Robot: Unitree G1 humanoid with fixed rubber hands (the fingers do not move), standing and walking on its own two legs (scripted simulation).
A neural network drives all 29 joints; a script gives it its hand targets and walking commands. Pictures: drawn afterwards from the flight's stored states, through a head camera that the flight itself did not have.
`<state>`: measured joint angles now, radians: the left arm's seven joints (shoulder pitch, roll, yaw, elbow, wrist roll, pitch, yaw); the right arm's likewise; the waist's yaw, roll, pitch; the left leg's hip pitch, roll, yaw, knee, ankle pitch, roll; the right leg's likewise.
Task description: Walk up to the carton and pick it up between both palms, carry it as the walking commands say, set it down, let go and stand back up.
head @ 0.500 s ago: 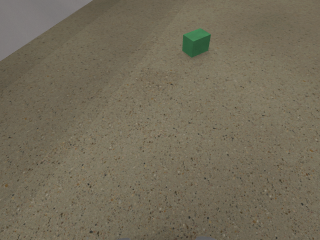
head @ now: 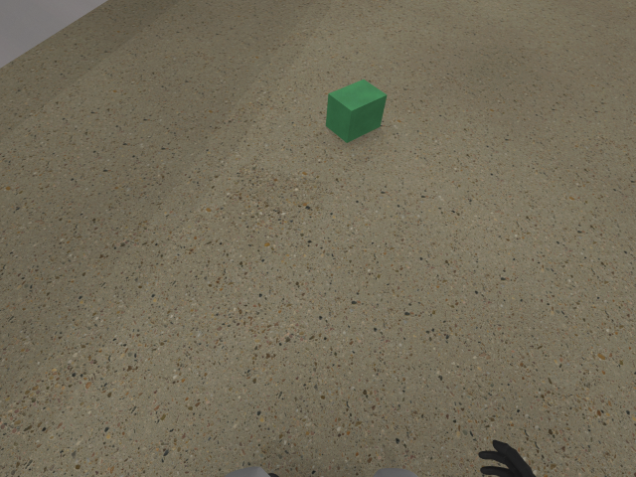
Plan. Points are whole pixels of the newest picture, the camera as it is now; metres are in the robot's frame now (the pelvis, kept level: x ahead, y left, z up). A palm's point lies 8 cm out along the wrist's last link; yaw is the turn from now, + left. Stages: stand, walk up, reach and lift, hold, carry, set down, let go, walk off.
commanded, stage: walk up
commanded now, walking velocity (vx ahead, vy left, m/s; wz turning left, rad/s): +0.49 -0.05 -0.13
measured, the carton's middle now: (355, 110) +1.76 -0.19 -0.68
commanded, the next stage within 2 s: none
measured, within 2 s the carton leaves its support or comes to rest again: neither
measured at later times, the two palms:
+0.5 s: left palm (228, 291) +0.40 +0.17 -0.11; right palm (527, 423) +0.21 -0.31 -0.14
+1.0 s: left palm (201, 267) +0.47 +0.23 -0.15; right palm (447, 197) +0.64 -0.26 -0.11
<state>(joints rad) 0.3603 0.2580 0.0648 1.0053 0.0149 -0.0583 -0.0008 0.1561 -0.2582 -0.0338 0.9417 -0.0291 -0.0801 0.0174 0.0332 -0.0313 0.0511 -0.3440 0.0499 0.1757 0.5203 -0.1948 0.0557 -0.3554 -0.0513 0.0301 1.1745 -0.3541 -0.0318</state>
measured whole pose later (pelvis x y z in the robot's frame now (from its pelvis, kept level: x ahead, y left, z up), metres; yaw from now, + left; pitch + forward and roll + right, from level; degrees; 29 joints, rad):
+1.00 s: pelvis +0.52 -0.01 -0.01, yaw -2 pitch +0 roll -1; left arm 0.41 0.23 0.07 1.07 0.01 -0.05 0.00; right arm 0.11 -0.20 -0.03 0.94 -0.03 -0.07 0.00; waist 0.04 -0.04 0.04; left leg -0.39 0.08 0.15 0.60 -0.22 0.04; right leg -0.24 -0.04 -0.01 1.05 -0.43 0.00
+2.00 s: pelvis +1.01 -0.07 -0.01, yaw -2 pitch +0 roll -1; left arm 0.51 0.19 0.04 1.11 0.01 -0.07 0.00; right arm 0.04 -0.20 -0.04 0.91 -0.04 -0.05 0.04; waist 0.07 0.00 0.04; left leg -0.41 0.09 0.15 0.53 -0.14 -0.01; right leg 0.01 -0.11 -0.14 0.46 -0.44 0.05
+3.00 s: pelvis +1.28 -0.09 +0.01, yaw -2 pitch -2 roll -1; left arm 0.33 0.17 0.03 1.12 0.01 -0.01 0.02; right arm 0.14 -0.18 -0.02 1.04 -0.01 -0.01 -0.02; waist 0.04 0.00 0.06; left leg -0.27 0.06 0.09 0.46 -0.16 0.01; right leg -0.17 -0.07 -0.11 0.44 -0.26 0.03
